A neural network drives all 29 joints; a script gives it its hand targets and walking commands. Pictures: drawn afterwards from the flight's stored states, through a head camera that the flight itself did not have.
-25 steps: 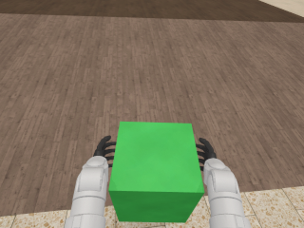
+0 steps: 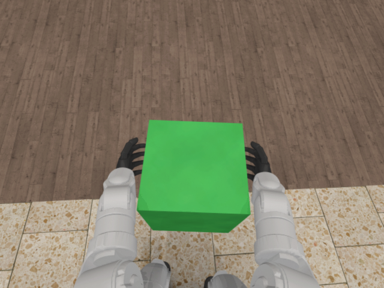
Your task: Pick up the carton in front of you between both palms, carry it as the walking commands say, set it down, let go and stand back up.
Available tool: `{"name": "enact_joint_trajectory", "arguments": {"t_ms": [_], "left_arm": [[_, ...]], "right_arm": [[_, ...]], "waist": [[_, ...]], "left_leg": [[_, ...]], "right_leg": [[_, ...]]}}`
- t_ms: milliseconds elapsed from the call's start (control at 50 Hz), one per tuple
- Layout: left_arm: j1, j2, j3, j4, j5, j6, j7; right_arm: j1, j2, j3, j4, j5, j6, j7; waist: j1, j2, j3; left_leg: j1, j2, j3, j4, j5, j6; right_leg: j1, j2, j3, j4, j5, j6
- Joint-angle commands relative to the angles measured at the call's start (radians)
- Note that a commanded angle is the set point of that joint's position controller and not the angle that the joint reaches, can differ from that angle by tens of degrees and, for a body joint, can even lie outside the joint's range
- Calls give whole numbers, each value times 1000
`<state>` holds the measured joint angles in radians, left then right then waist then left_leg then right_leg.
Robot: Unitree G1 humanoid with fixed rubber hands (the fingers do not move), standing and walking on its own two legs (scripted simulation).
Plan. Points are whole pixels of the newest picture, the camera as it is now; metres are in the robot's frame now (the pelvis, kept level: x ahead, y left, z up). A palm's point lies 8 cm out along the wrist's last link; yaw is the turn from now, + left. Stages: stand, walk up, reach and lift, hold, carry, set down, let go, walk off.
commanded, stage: set down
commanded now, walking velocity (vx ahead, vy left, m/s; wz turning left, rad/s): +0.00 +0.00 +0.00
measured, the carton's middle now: (192, 182) +0.35 +0.02 -0.10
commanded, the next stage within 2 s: none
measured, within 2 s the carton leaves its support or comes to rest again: neither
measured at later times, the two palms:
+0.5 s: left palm (136, 179) +0.38 +0.18 -0.20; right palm (238, 182) +0.40 -0.12 -0.20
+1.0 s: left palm (142, 188) +0.41 +0.19 -0.37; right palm (225, 186) +0.44 -0.11 -0.36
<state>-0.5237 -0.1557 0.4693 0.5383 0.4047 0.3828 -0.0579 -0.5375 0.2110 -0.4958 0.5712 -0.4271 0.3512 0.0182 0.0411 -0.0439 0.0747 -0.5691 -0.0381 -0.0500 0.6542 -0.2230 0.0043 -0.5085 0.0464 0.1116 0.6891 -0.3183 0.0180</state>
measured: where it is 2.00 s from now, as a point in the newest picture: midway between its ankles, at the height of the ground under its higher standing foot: outside the picture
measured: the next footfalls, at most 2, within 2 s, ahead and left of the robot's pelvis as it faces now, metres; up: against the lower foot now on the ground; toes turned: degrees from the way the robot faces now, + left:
none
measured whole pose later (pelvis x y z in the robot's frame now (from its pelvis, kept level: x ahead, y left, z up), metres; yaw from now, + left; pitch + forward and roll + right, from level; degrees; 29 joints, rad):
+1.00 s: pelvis -0.06 +0.00 -0.25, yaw -3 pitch +47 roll -4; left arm -1.00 0.03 0.43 0.67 0.17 0.26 0.07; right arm -1.06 -0.03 -0.39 0.78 -0.13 0.22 -0.10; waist 0.06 -0.05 -0.11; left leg -2.07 -0.10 -0.11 1.72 -0.46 -0.05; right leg -1.99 0.16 0.07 1.75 -0.58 0.07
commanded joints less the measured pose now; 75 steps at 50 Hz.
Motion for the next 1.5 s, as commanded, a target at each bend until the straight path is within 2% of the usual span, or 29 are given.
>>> {"name": "enact_joint_trajectory", "arguments": {"t_ms": [0,60,120,160,200,260,340,440,520,660,860,1040,1180,1400,1480], "left_arm": [[-434,-693,-420,59,-142,-144,-150],[-485,-742,-522,49,-199,-226,-160],[-525,-756,-614,4,-245,-269,-168],[-539,-755,-655,-21,-269,-274,-170],[-553,-754,-668,-30,-279,-263,-172],[-583,-756,-640,-7,-274,-231,-180],[-631,-759,-566,62,-241,-179,-194],[-701,-765,-505,132,-217,-148,-187],[-766,-771,-498,147,-228,-149,-162],[-876,-774,-542,128,-276,-157,-110],[-1025,-732,-571,99,-326,-151,-71],[-1150,-663,-514,137,-334,-144,-83],[-1240,-591,-471,158,-346,-150,-101],[-1379,-502,-482,168,-421,-169,-122],[-1420,-492,-498,127,-467,-177,-137]], "right_arm": [[-423,728,432,59,158,-140,125],[-475,794,578,28,227,-221,101],[-520,837,700,-24,283,-267,73],[-536,845,756,-62,309,-273,56],[-555,850,784,-80,324,-261,48],[-590,853,772,-63,325,-224,53],[-648,841,691,13,305,-171,73],[-732,813,601,88,280,-147,93],[-805,783,570,118,284,-156,99],[-911,742,579,138,327,-170,95],[-1064,700,593,156,380,-161,89],[-1185,643,549,221,384,-153,72],[-1279,601,544,255,398,-154,52],[-1414,547,615,255,476,-167,36],[-1450,577,677,217,513,-173,33]], "waist": [[-4,31,-498],[17,25,-739],[30,22,-1006],[37,21,-1123],[41,19,-1166],[47,9,-1117],[49,7,-1010],[42,16,-998],[36,33,-1058],[38,67,-1183],[53,63,-1264],[66,45,-1222],[88,13,-1201],[127,-23,-1203],[159,-95,-1216]], "left_leg": [[247,-71,3,82,342,-7],[167,-80,8,195,437,-6],[97,-84,18,301,526,-8],[33,-88,29,352,520,-13],[-45,-91,39,387,462,-18],[-177,-96,50,421,312,-21],[-333,-96,61,464,140,-17],[-430,-100,65,538,88,-19],[-464,-103,61,609,103,-33],[-497,-107,67,732,123,-58],[-580,-110,81,884,112,-73],[-737,-104,109,1008,75,-72],[-863,-93,132,1106,56,-67],[-928,-65,150,1260,108,-65],[-980,-62,142,1296,169,-58]], "right_leg": [[-185,91,-56,-14,224,-6],[-216,98,-47,87,343,14],[-249,101,-43,189,468,31],[-265,102,-42,242,496,40],[-305,106,-47,281,453,46],[-402,113,-59,318,301,48],[-554,120,-73,359,112,41],[-723,133,-100,444,33,31],[-847,148,-122,533,19,24],[-998,169,-152,683,1,19],[-1141,180,-180,855,-34,23],[-1216,177,-186,973,-64,23],[-1227,173,-185,1060,-66,26],[-1211,159,-186,1208,-8,30],[-1164,153,-183,1258,75,30]]}}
